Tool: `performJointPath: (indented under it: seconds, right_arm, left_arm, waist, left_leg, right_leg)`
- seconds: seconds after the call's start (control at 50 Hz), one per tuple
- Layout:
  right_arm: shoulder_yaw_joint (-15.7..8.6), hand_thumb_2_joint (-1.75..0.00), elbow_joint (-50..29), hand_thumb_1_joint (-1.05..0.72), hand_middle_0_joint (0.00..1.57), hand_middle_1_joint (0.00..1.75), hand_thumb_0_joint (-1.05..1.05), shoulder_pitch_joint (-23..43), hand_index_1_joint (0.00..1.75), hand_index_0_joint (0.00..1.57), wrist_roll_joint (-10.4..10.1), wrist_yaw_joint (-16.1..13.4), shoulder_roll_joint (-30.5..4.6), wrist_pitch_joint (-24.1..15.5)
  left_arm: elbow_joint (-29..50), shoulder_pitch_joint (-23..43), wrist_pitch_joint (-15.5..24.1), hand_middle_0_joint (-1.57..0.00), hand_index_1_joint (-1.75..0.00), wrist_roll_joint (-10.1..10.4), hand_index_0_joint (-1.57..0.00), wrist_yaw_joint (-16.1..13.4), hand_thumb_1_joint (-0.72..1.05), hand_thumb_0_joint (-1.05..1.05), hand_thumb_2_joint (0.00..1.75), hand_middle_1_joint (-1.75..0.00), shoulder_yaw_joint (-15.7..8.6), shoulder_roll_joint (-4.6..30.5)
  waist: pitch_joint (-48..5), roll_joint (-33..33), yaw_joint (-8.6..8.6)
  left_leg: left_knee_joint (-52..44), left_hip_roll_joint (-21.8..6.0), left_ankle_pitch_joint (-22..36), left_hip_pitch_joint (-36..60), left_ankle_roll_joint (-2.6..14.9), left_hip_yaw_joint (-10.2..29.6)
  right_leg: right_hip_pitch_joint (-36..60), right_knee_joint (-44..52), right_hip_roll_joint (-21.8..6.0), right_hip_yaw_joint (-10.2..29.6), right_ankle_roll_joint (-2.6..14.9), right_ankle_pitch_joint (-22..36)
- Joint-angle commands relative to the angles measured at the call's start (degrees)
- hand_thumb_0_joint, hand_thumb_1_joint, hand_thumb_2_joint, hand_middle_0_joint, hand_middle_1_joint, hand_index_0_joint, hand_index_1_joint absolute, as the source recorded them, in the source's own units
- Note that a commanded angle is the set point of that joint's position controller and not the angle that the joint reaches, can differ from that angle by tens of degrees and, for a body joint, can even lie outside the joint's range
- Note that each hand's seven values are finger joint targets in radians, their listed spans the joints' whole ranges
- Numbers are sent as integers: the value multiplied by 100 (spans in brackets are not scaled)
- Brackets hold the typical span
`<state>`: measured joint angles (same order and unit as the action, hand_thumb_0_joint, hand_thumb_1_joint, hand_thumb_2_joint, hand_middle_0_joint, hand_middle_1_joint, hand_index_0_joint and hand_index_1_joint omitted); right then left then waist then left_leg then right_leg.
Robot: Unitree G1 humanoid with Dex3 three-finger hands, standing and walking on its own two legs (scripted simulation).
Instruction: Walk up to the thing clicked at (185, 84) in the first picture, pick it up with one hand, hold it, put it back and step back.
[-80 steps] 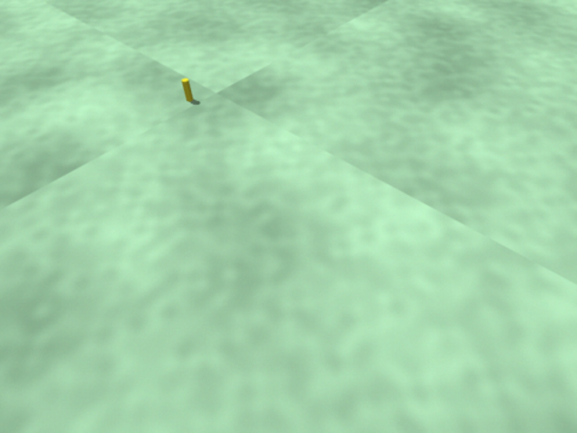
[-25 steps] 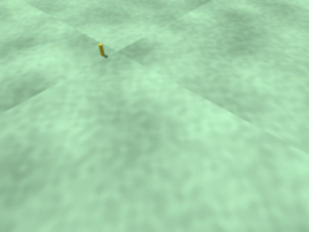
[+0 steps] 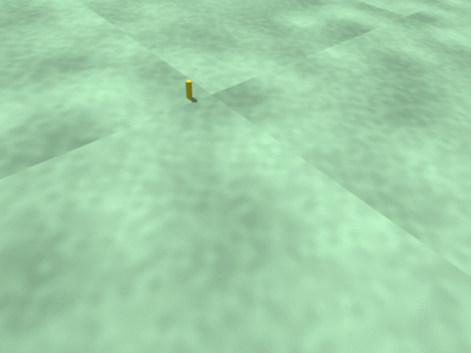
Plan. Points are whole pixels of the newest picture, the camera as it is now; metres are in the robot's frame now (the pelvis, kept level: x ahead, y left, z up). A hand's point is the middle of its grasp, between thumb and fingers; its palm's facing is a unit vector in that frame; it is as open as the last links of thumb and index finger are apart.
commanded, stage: walk up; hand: left
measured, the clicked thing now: (188, 89) +2.02 +0.27 -0.70
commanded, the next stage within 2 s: none
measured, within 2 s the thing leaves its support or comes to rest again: neither
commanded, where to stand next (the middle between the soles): +1.73 +0.06 m, yaw +5 degrees
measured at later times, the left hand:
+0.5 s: hand (130, 236) +0.39 +0.24 -0.12, palm faces +0.07 -0.93 -0.35, open 7.4 cm
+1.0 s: hand (127, 158) +0.67 +0.31 -0.14, palm faces +0.00 -0.95 -0.31, open 7.4 cm
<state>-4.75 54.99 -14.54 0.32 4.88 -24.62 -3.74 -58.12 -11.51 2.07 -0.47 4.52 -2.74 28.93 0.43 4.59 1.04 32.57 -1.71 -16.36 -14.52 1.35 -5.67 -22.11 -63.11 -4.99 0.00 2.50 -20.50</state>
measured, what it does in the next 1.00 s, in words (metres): walks ahead: right foot, then left foot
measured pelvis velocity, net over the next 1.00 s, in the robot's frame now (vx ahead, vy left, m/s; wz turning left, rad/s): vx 0.62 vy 0.04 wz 0.08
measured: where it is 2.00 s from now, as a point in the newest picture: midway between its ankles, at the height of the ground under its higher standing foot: (216, 179)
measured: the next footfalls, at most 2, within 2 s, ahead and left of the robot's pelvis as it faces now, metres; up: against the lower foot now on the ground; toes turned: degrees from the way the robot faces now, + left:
right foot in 0.32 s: +0.41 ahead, -0.15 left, +0.00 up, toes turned -3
left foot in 0.74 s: +0.62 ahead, +0.14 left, +0.00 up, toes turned +12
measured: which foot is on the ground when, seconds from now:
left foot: down 0.00-0.34, up 0.36-0.72, down 0.74-1.00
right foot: up 0.00-0.30, down 0.32-0.76, up 0.78-1.00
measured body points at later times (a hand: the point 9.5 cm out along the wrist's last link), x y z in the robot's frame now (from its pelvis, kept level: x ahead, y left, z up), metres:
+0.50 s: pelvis +0.31 -0.03 +0.00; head +0.33 -0.05 +0.45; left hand +0.39 +0.29 -0.09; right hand +0.42 -0.35 -0.12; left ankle +0.27 +0.10 -0.66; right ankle +0.37 -0.15 -0.73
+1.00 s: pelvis +0.62 +0.04 +0.01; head +0.64 +0.06 +0.46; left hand +0.67 +0.36 -0.12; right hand +0.70 -0.28 -0.08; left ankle +0.58 +0.14 -0.73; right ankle +0.71 -0.12 -0.67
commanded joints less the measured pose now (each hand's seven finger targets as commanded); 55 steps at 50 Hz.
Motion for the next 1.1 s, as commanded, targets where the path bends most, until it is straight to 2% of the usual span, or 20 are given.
performJointPath:
  seconds: [0.0, 0.1, 0.2, 0.24, 0.28, 0.3, 0.32, 0.34, 0.4, 0.44, 0.52, 0.64, 0.7, 0.72, 0.74, 0.76, 0.8, 0.84, 0.96, 1.08]
  right_arm:
    - [-347, -90, -482, -90, 20, 30, 0, 204, 30, 20, -50, -156, -1603, -286]
    - [-358, -90, -534, -90, 20, 30, 0, -38, 30, 20, -57, -167, -1667, -384]
    - [-371, -90, -504, -90, 20, 30, 0, -413, 30, 20, -12, -199, -1610, -354]
    - [-382, -90, -549, -90, 20, 30, 0, -354, 30, 20, 17, -262, -1620, -306]
    - [-311, -90, -644, -90, 20, 30, 0, -346, 30, 20, 84, -283, -1403, -257]
    - [-182, -90, -711, -90, 20, 30, 0, -564, 30, 20, 87, -284, -1062, -253]
    - [-80, -90, -883, -90, 20, 30, 0, -878, 30, 20, -81, -287, -759, -285]
    - [-189, -90, -779, -90, 20, 30, 0, -557, 30, 20, -82, -343, -1336, -305]
    - [-140, -90, -612, -90, 20, 30, 0, -115, 30, 20, -96, -259, -1189, -271]
    - [-174, -90, -473, -90, 20, 30, 0, -405, 30, 20, -16, -148, -1145, -161]
    - [-213, -90, -696, -90, 20, 30, 0, 123, 30, 20, 66, 44, -1041, -82]
    - [-278, -90, -776, -90, 20, 30, 0, 588, 30, 20, 46, 132, -989, -120]
    - [-422, -90, -477, -90, 20, 30, 0, -527, 30, 20, 183, 16, -1330, -183]
    - [-577, -90, -345, -90, 20, 30, 0, -1260, 30, 20, 285, -84, -1769, -222]
    - [-640, -90, -558, -90, 20, 30, 0, -1219, 30, 20, 241, -169, -2163, -271]
    - [-706, -90, -624, -90, 20, 30, 0, -997, 30, 20, -20, -191, -2282, -259]
    - [-446, -90, -753, -90, 20, 30, 0, -384, 30, 20, -93, -268, -1737, -281]
    - [-301, -90, -787, -90, 20, 30, 0, -117, 30, 20, -106, -275, -1418, -339]
    - [-299, -90, -876, -90, 20, 30, 0, -255, 30, 20, -65, -282, -1433, -423]
    - [-322, -90, -890, -90, 20, 30, 0, -264, 30, 20, -25, -292, -1523, -287]
  left_arm:
    - [486, 171, 172, -20, -30, 50, -20, 100, 90, 0, 90, -30, -315, 1139]
    - [913, 910, 171, -20, -30, 11, -20, 206, 90, 0, 90, -30, -334, 953]
    - [1062, 1429, 226, -20, -30, 35, -20, 205, 90, 0, 90, -30, -292, 598]
    - [962, 1139, 226, -20, -30, 52, -20, 168, 90, 0, 90, -30, -327, 571]
    - [528, -228, 245, -20, -30, 49, -20, 58, 90, 0, 90, -30, -481, 749]
    - [304, -1233, 280, -20, -30, -11, -20, -37, 90, 0, 90, -30, -659, 1137]
    - [442, -1441, 329, -20, -30, -44, -20, -91, 90, 0, 90, -30, -785, 1698]
    - [626, -1047, 339, -20, -30, 69, -20, -131, 90, 0, 90, -30, -767, 1739]
    - [794, -202, 404, -20, -30, 76, -20, -195, 90, 0, 90, -30, -553, 1149]
    - [850, -11, 443, -20, -30, 62, -20, -185, 90, 0, 90, -30, -494, 956]
    - [1138, 265, 560, -20, -30, 14, -20, -145, 90, 0, 90, -30, -503, 1103]
    - [1094, 74, 517, -20, -30, -38, -20, -74, 90, 0, 90, -30, -495, 1236]
    - [1100, -182, 424, -20, -30, -37, -20, -117, 90, 0, 90, -30, -357, 992]
    - [1105, -540, 385, -20, -30, 25, -20, -149, 90, 0, 90, -30, -216, 599]
    - [1195, -687, 373, -20, -30, 153, -20, -185, 90, 0, 90, -30, -162, 440]
    - [1127, -405, 360, -20, -30, 86, -20, -265, 90, 0, 90, -30, -221, 1029]
    - [938, -436, 386, -20, -30, 145, -20, -235, 90, 0, 90, -30, -188, 957]
    - [761, -716, 327, -20, -30, 156, -20, -160, 90, 0, 90, -30, -219, 864]
    - [1132, 96, 195, -20, -30, 24, -20, 62, 90, 0, 90, -30, -204, 650]
    - [1199, 687, 191, -20, -30, 19, -20, 121, 90, 0, 90, -30, -257, 479]
  waist:
    - [362, -1145, -116]
    - [700, -1103, 17]
    - [354, -940, 141]
    - [169, -984, -40]
    - [-754, -306, -665]
    - [-1250, 480, -1038]
    - [-1470, 1401, -914]
    - [-1379, 759, -927]
    - [-147, 260, -447]
    - [107, 463, -190]
    - [318, 310, -123]
    - [137, -98, -172]
    - [-460, -1025, 374]
    - [-887, -2118, 680]
    - [-893, -2477, 574]
    - [-951, -1452, 584]
    - [-268, -764, 172]
    - [-20, -1209, -92]
    - [240, -1168, 23]
    - [88, -1060, 93]
  left_leg:
    - [-2564, -1374, -1435, 451, 935, 1865]
    - [-2781, -1436, -964, 888, 1089, 1558]
    - [-2237, -1146, 1260, 1077, 838, 780]
    - [-1603, -1162, 2004, 1040, 751, 679]
    - [718, -580, 2740, 749, 469, 77]
    - [2431, -227, 1520, -591, 317, 36]
    - [3808, 440, -1124, -2394, 166, 220]
    - [4375, 97, -1187, -2709, 185, 912]
    - [3557, -420, 5, -2049, 204, 1134]
    - [2941, -485, 144, -1652, 92, 1028]
    - [1376, -635, 254, -1609, -197, 653]
    - [202, -405, 1435, -241, -125, 130]
    - [-159, -38, 195, 1321, 216, 86]
    - [-697, -814, -879, 2268, 590, 1370]
    - [-1680, -2227, -1286, 2912, 1095, 4375]
    - [-1901, -2503, -1322, 2560, 1462, 4710]
    - [-1607, -1878, 289, 1648, 1023, 2684]
    - [-1705, -1528, 1222, 892, 887, 1573]
    - [-1953, -1272, 2258, 1021, 990, 677]
    - [-1674, -1174, 1602, 782, 774, 416]
  right_leg:
    - [-1076, 803, -413, 134, -236, 675]
    - [-1562, 2022, -483, 86, -253, 1367]
    - [-460, 3161, -58, -446, -50, 1995]
    - [217, 3155, 103, -589, 40, 1660]
    - [2187, 3564, 486, -994, 179, 1365]
    - [3625, 3379, -65, -141, 288, 375]
    - [4631, 4370, -1991, 3055, 968, -908]
    - [4128, 4868, -2362, 3967, 1419, -1316]
    - [1922, 5031, -1355, 1663, 955, -429]
    - [1188, 5283, -1083, 936, 840, -255]
    - [724, 5574, -1198, 363, 1089, -327]
    - [513, 5084, -953, -166, 781, -425]
    - [481, 2611, -598, -565, 553, 1774]
    - [-444, 605, -138, -764, 284, 1380]
    - [-2030, -568, 773, -308, 12, -830]
    - [-2040, -807, 352, 497, 137, -719]
    - [-1731, -539, -26, 724, 27, 79]
    - [-1209, 31, -237, 512, -70, 296]
    - [-1312, 1630, -259, -37, -270, 1022]
    - [28, 3012, 116, -436, -27, 1848]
